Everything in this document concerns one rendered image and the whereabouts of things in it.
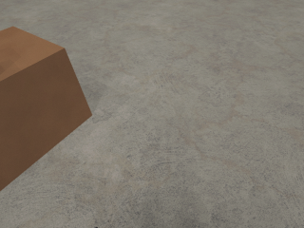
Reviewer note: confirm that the pedestal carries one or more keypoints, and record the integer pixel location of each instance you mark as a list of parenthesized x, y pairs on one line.
[(41, 100)]

